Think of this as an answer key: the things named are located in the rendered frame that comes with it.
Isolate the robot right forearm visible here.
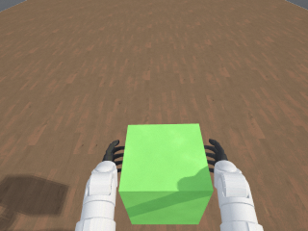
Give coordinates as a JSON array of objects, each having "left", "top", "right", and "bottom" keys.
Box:
[{"left": 214, "top": 160, "right": 264, "bottom": 231}]

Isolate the robot left hand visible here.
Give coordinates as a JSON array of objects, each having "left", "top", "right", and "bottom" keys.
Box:
[{"left": 102, "top": 140, "right": 125, "bottom": 173}]

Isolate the carton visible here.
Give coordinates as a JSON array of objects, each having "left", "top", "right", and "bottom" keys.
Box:
[{"left": 118, "top": 123, "right": 214, "bottom": 224}]

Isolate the robot left forearm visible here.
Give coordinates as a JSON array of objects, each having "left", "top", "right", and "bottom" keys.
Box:
[{"left": 75, "top": 161, "right": 118, "bottom": 231}]

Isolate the robot right hand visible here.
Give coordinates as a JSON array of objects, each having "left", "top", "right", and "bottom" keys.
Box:
[{"left": 203, "top": 139, "right": 228, "bottom": 173}]

